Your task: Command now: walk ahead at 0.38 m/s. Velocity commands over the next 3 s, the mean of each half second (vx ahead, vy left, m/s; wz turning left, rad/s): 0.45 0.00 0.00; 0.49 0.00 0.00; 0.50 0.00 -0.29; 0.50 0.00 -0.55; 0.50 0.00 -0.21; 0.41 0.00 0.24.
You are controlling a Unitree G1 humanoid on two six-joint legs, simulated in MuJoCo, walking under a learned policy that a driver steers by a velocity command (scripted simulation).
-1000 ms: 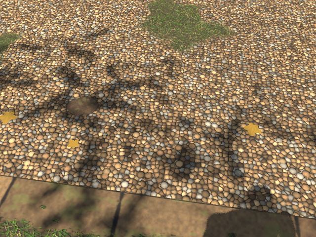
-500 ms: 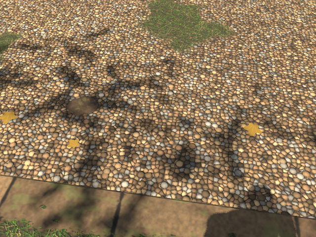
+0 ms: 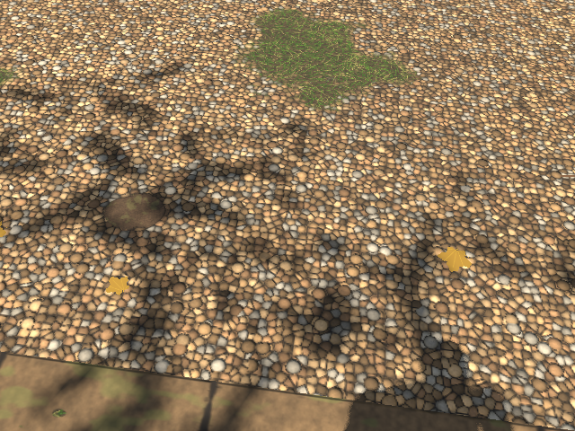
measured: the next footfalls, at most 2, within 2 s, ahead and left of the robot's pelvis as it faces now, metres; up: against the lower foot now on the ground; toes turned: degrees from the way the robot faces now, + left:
right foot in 0.44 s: +0.43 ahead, -0.15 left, +0.00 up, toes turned -3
left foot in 1.04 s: +0.74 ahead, +0.11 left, -0.03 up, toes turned +2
